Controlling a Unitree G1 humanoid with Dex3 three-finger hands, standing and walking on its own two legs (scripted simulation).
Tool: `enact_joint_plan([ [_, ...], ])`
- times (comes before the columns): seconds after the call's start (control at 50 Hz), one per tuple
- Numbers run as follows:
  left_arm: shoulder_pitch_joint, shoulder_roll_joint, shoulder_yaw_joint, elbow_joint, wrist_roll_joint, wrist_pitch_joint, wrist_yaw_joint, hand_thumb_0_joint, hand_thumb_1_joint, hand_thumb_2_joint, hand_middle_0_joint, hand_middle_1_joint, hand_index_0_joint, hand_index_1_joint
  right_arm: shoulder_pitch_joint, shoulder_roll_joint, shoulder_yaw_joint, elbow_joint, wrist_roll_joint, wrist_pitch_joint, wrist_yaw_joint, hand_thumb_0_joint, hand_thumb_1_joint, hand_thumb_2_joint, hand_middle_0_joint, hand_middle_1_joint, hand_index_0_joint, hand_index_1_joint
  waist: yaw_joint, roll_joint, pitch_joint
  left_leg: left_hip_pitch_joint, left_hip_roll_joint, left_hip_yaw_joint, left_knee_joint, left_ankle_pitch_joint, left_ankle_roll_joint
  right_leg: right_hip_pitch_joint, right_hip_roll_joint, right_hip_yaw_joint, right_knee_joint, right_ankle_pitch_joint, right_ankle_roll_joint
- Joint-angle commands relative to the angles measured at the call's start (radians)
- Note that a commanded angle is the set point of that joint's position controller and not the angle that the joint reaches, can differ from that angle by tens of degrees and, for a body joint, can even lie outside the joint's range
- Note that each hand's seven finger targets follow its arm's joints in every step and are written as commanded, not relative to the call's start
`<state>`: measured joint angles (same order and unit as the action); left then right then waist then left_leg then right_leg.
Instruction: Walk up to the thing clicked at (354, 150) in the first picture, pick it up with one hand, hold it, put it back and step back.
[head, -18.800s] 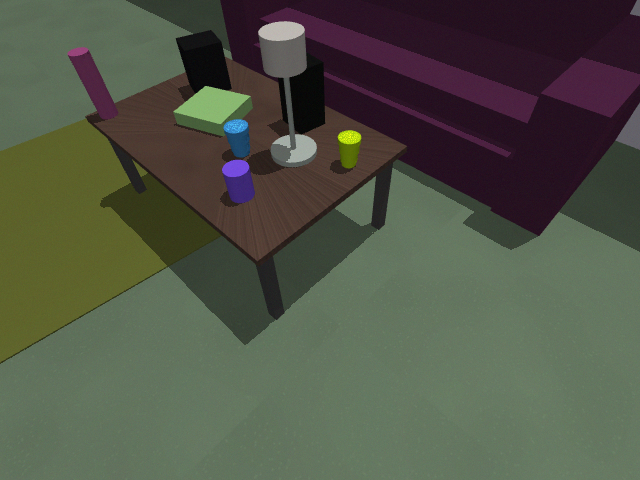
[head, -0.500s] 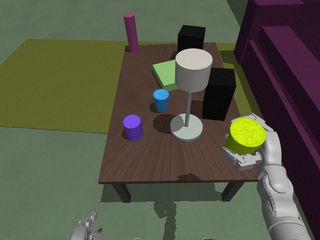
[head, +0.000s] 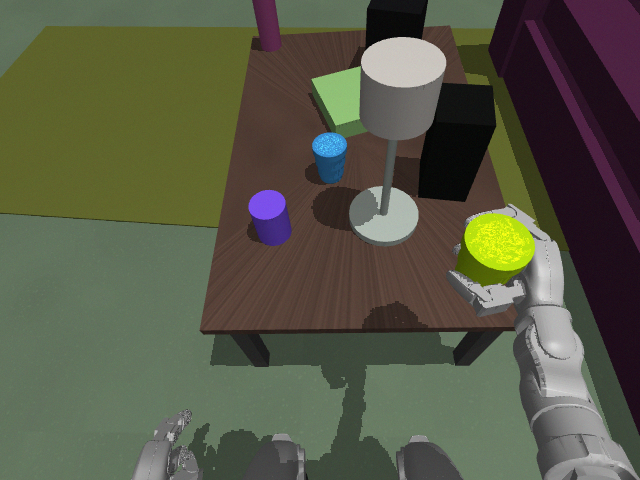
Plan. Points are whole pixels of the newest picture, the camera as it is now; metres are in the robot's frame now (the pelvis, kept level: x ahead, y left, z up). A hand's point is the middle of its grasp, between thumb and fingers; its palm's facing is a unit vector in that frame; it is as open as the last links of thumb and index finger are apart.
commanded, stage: crouch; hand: right
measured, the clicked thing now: (485, 263) +0.36 -0.17 +0.03
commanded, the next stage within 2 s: lower in 0.98 s
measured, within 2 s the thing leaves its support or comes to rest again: neither
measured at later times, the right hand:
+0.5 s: hand (454, 258) +0.43 -0.17 -0.09, palm faces +0.09 +1.00 +0.01, open 9.2 cm
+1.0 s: hand (452, 255) +0.46 -0.18 -0.13, palm faces +0.12 +0.99 -0.01, open 9.2 cm
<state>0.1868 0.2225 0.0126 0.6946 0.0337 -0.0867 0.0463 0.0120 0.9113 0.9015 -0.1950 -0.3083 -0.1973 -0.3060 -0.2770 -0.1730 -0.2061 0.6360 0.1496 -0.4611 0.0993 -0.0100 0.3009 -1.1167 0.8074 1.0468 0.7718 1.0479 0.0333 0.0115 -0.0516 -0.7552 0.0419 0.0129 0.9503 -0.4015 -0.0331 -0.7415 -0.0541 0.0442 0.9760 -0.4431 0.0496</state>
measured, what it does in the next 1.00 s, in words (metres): lowers itself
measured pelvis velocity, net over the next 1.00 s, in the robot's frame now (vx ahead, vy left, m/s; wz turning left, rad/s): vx -0.03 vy -0.01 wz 0.03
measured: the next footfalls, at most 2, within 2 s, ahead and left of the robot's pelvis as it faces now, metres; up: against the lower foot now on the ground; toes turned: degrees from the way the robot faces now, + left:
none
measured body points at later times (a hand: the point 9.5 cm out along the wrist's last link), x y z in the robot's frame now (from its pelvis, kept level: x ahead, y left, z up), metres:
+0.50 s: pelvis -0.02 -0.01 -0.09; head +0.14 -0.02 +0.33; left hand +0.06 +0.26 -0.22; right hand +0.42 -0.23 -0.08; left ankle +0.04 +0.14 -0.68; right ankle +0.02 -0.15 -0.68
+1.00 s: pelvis -0.03 -0.01 -0.14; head +0.15 -0.03 +0.27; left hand +0.04 +0.27 -0.26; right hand +0.45 -0.24 -0.13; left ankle +0.04 +0.14 -0.68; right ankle +0.02 -0.15 -0.68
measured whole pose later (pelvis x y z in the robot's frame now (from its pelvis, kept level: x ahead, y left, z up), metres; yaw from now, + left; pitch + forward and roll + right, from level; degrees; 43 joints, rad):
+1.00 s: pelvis -0.03 -0.01 -0.14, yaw +1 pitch +31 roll +3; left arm 0.21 0.25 0.02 0.66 0.07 0.00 -0.03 0.01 0.92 0.89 -0.19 -0.30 -0.20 -0.30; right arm -0.76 -0.35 -0.41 0.98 0.05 -0.52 0.09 -0.01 0.30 -1.12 0.81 1.04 0.78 1.04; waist 0.13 -0.01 -0.17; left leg -1.55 0.04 0.00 1.56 -0.56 -0.05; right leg -1.55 -0.04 0.09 1.62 -0.62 0.05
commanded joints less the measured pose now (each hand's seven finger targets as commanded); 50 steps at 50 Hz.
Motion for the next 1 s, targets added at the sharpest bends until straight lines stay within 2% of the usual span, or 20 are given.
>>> enact_joint_plan([
  [0.0,0.029,0.132,0.053,-0.085,0.01,-0.034,0.006,0.0,0.908,0.908,-0.2,-0.312,-0.205,-0.306,-0.414,-0.163,-0.061,-0.144,0.0,-0.146,0.006,0.0,-0.289,-1.302,1.319,1.422,1.345,1.422,0.028,-0.01,-0.395,0.042,-0.023,-0.022,0.002,0.152,0.026,-0.019,0.036,-0.035,0.013,0.125,-0.054],
  [0.1,0.067,0.151,0.059,-0.088,0.017,-0.021,0.0,0.0,0.911,0.908,-0.197,-0.311,-0.203,-0.304,-0.476,-0.223,-0.104,-0.027,-0.016,-0.179,0.011,0.0,-0.248,-1.299,1.295,1.414,1.325,1.414,0.024,-0.031,-0.509,-0.034,-0.026,-0.015,0.1,0.158,0.031,-0.122,0.039,-0.035,0.101,0.137,-0.05],
  [0.14,0.086,0.176,0.077,-0.086,0.023,-0.015,-0.006,0.0,0.911,0.907,-0.196,-0.309,-0.201,-0.304,-0.546,-0.207,-0.076,-0.071,-0.019,-0.191,0.02,0.0,-0.276,-1.307,1.304,1.42,1.333,1.42,0.036,-0.085,-0.578,-0.117,-0.034,0.005,0.143,0.171,0.043,-0.072,0.035,-0.023,0.12,0.184,-0.043],
  [0.2,0.124,0.19,0.083,-0.068,0.028,0.002,-0.016,0.0,0.914,0.903,-0.195,-0.309,-0.201,-0.303,-0.563,-0.242,-0.115,-0.033,-0.024,-0.189,0.021,0.0,-0.288,-1.317,1.315,1.431,1.344,1.431,0.03,-0.101,-0.629,-0.153,-0.038,0.02,0.194,0.228,0.05,-0.047,0.03,-0.011,0.168,0.323,-0.034],
  [0.26,0.131,0.18,0.078,-0.072,0.025,0.016,-0.03,0.0,0.911,0.909,-0.197,-0.309,-0.2,-0.305,-0.573,-0.215,-0.116,0.014,-0.02,-0.18,0.021,0.0,-0.288,-1.297,1.301,1.409,1.327,1.409,0.052,-0.065,-0.626,-0.161,-0.038,0.019,0.231,0.268,0.054,-0.131,0.029,-0.01,0.211,0.331,-0.039],
  [0.3,0.122,0.192,0.082,-0.068,0.026,0.023,-0.038,0.0,0.92,0.899,-0.198,-0.309,-0.204,-0.302,-0.536,-0.191,-0.115,0.106,-0.021,-0.171,0.025,0.0,-0.309,-1.298,1.298,1.405,1.323,1.405,0.061,-0.047,-0.572,-0.212,-0.036,0.021,0.244,0.227,0.054,-0.179,0.03,-0.006,0.23,0.28,-0.044],
  [0.32,0.134,0.188,0.082,-0.072,0.027,0.026,-0.041,0.0,0.923,0.898,-0.199,-0.31,-0.206,-0.303,-0.588,-0.231,-0.147,0.052,-0.025,-0.179,0.019,0.0,-0.298,-1.3,1.298,1.407,1.323,1.407,0.063,-0.049,-0.598,-0.229,-0.037,0.02,0.261,0.233,0.056,-0.192,0.027,-0.003,0.246,0.283,-0.047],
  [0.34,0.13,0.19,0.083,-0.074,0.029,0.029,-0.045,0.0,0.918,0.9,-0.199,-0.308,-0.204,-0.302,-0.595,-0.223,-0.132,0.061,-0.031,-0.179,0.019,0.0,-0.297,-1.304,1.303,1.413,1.329,1.413,0.064,-0.064,-0.595,-0.244,-0.034,0.019,0.264,0.209,0.055,-0.189,0.029,-0.008,0.253,0.255,-0.048],
  [0.4,0.134,0.177,0.077,-0.089,0.033,0.04,-0.053,0.0,0.918,0.897,-0.196,-0.307,-0.203,-0.3,-0.674,-0.285,-0.176,0.019,-0.048,-0.195,-0.001,0.0,-0.302,-1.329,1.333,1.445,1.359,1.445,0.056,-0.07,-0.636,-0.231,-0.032,0.009,0.286,0.171,0.055,-0.264,0.035,-0.017,0.277,0.176,-0.054],
  [0.44,0.118,0.191,0.081,-0.096,0.03,0.042,-0.058,0.0,0.918,0.895,-0.198,-0.308,-0.205,-0.301,-0.648,-0.265,-0.172,0.072,-0.05,-0.19,-0.003,0.0,-0.3,-1.314,1.318,1.427,1.344,1.428,0.064,-0.065,-0.596,-0.295,-0.035,0.017,0.302,0.092,0.057,-0.304,0.034,-0.003,0.276,0.091,-0.053],
  [0.46,0.132,0.184,0.077,-0.096,0.034,0.045,-0.06,0.0,0.917,0.894,-0.198,-0.307,-0.204,-0.299,-0.727,-0.326,-0.21,-0.001,-0.054,-0.206,-0.017,0.0,-0.281,-1.317,1.316,1.431,1.344,1.431,0.056,-0.09,-0.649,-0.278,-0.032,0.008,0.31,0.113,0.057,-0.304,0.035,-0.011,0.292,0.103,-0.056],
  [0.5,0.126,0.189,0.079,-0.096,0.032,0.049,-0.059,0.0,0.917,0.896,-0.195,-0.304,-0.201,-0.298,-0.734,-0.306,-0.192,0.05,-0.065,-0.201,-0.018,0.0,-0.294,-1.309,1.31,1.421,1.337,1.421,0.077,-0.092,-0.635,-0.336,-0.033,0.013,0.324,0.056,0.057,-0.318,0.035,-0.004,0.305,0.041,-0.055],
  [0.54,0.138,0.186,0.077,-0.096,0.035,0.052,-0.059,0.0,0.921,0.893,-0.194,-0.304,-0.201,-0.296,-0.774,-0.329,-0.2,0.05,-0.071,-0.199,-0.025,0.0,-0.286,-1.327,1.32,1.44,1.349,1.44,0.085,-0.088,-0.666,-0.305,-0.032,0.004,0.328,0.055,0.054,-0.361,0.038,-0.014,0.33,0.027,-0.061],
  [0.56,0.139,0.189,0.078,-0.092,0.035,0.053,-0.06,0.0,0.92,0.895,-0.193,-0.303,-0.199,-0.296,-0.752,-0.289,-0.174,0.115,-0.073,-0.189,-0.02,0.0,-0.275,-1.313,1.315,1.43,1.343,1.43,0.101,-0.079,-0.662,-0.321,-0.031,0.003,0.337,0.051,0.053,-0.381,0.038,-0.013,0.347,0.021,-0.062],
  [0.66,0.159,0.198,0.077,-0.091,0.036,0.063,-0.059,0.0,0.919,0.899,-0.19,-0.301,-0.196,-0.296,-0.802,-0.355,-0.206,0.099,-0.082,-0.166,-0.016,0.0,-0.231,-1.279,1.281,1.396,1.31,1.397,0.097,-0.093,-0.71,-0.325,-0.03,0.004,0.363,0.103,0.052,-0.389,0.037,-0.015,0.386,0.077,-0.063],
  [0.7,0.152,0.206,0.079,-0.084,0.033,0.062,-0.059,0.0,0.923,0.894,-0.191,-0.302,-0.198,-0.295,-0.786,-0.307,-0.18,0.17,-0.076,-0.146,-0.01,0.0,-0.244,-1.287,1.288,1.403,1.316,1.404,0.117,-0.079,-0.674,-0.342,-0.029,0.004,0.371,0.087,0.051,-0.431,0.04,-0.014,0.4,0.054,-0.065],
  [0.72,0.159,0.204,0.078,-0.088,0.035,0.063,-0.059,0.0,0.917,0.899,-0.192,-0.301,-0.197,-0.296,-0.811,-0.353,-0.219,0.109,-0.071,-0.15,-0.016,0.0,-0.254,-1.295,1.298,1.412,1.326,1.412,0.096,-0.089,-0.691,-0.351,-0.031,0.006,0.383,0.103,0.053,-0.436,0.038,-0.016,0.406,0.07,-0.065],
  [0.84,0.155,0.206,0.078,-0.089,0.034,0.071,-0.063,0.0,0.913,0.897,-0.195,-0.303,-0.2,-0.297,-0.826,-0.362,-0.216,0.154,-0.085,-0.133,-0.014,0.0,-0.279,-1.289,1.295,1.402,1.321,1.402,0.112,-0.097,-0.675,-0.41,-0.033,0.014,0.412,0.068,0.057,-0.461,0.037,-0.007,0.428,0.039,-0.065],
  [0.94,0.155,0.2,0.072,-0.103,0.036,0.076,-0.064,0.0,0.905,0.902,-0.194,-0.302,-0.197,-0.299,-0.88,-0.39,-0.226,0.094,-0.087,-0.134,-0.017,0.0,-0.276,-1.297,1.302,1.411,1.329,1.411,0.1,-0.133,-0.713,-0.434,-0.033,0.017,0.438,0.052,0.062,-0.461,0.036,-0.006,0.437,0.028,-0.061],
  [0.98,0.159,0.205,0.076,-0.097,0.037,0.076,-0.064,0.0,0.904,0.903,-0.194,-0.302,-0.197,-0.299,-0.857,-0.369,-0.215,0.13,-0.087,-0.126,-0.016,0.0,-0.271,-1.281,1.292,1.396,1.318,1.397,0.113,-0.118,-0.703,-0.434,-0.032,0.017,0.444,0.059,0.06,-0.478,0.036,-0.005,0.449,0.029,-0.063],
])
